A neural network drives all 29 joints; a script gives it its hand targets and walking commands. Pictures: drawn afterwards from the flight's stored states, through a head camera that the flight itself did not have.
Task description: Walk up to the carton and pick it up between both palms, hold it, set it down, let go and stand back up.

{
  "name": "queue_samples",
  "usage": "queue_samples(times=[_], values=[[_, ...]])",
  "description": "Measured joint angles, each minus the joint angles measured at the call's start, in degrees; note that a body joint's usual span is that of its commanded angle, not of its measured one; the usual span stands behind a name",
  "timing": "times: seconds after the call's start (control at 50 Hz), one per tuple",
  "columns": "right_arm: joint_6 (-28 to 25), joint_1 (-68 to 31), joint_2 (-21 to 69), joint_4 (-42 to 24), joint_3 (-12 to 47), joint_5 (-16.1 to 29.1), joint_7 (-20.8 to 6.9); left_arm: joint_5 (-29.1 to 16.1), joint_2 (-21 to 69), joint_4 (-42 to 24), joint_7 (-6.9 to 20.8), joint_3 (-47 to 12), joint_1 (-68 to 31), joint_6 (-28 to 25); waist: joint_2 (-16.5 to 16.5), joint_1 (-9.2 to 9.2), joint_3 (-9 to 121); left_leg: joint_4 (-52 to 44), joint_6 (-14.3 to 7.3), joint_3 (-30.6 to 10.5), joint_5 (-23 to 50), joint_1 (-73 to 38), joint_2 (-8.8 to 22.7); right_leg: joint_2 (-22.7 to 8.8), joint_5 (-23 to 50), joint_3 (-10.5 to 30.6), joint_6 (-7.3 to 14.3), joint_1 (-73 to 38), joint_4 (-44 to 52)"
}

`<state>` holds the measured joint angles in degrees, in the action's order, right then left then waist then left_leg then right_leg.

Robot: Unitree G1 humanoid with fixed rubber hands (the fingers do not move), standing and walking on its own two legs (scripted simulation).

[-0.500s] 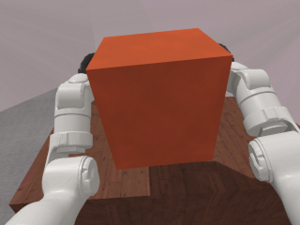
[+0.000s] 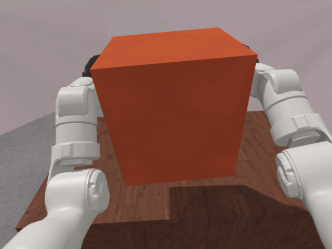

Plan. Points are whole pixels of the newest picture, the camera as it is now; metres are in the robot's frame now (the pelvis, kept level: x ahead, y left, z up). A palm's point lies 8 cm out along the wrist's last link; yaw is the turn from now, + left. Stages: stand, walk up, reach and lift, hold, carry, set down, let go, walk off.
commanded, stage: hold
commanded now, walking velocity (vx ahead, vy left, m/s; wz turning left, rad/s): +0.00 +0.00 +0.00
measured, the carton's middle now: (172, 105) +0.36 +0.00 +0.26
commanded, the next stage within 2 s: none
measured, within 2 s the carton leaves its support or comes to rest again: neither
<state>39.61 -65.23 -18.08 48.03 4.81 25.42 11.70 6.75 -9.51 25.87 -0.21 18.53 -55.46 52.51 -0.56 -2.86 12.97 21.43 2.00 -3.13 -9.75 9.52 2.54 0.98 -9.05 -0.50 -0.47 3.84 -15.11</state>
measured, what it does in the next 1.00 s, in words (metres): stands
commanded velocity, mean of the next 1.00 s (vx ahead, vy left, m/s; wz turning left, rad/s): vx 0.00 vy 0.00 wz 0.00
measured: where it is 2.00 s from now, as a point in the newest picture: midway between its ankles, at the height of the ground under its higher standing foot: outside the picture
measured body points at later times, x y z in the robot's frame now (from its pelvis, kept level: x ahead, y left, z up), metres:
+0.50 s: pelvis -0.01 +0.00 +0.00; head -0.11 +0.02 +0.44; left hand +0.37 +0.18 +0.32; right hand +0.37 -0.17 +0.34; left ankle +0.02 +0.14 -0.75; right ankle -0.01 -0.13 -0.75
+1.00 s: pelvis +0.00 +0.00 +0.00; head -0.11 +0.02 +0.44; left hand +0.38 +0.17 +0.32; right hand +0.37 -0.18 +0.34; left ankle +0.02 +0.14 -0.75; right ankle -0.01 -0.13 -0.75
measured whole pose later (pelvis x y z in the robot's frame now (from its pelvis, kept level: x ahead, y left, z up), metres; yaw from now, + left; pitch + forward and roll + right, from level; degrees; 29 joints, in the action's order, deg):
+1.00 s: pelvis +0.00 +0.00 +0.00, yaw -1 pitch -1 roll -2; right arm 39.9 -69.8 -19.4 55.6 4.5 25.7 10.5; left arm 6.9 -9.5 31.8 -0.9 17.2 -59.0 51.8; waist -0.2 -2.9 14.7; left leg 22.1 1.8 -3.2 -9.6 11.7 2.4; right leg 1.4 -8.1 1.2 -0.8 5.8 -14.7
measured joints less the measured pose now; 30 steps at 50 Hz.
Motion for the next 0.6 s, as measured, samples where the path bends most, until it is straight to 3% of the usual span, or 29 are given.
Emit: queue_samples(times=[0.6], values=[[0.0, -5.3, -0.6, 8.1, -0.8, -0.6, -0.9, -0.4, -1.6, 8.3, 0.0, -1.6, -5.0, -1.4, 0.5, 0.64, 2.1, 0.1, 0.1, 0.0, 1.0, 3.1, 0.2, 0.5, 1.2, 1.1, 0.0, 3.3, -0.1]])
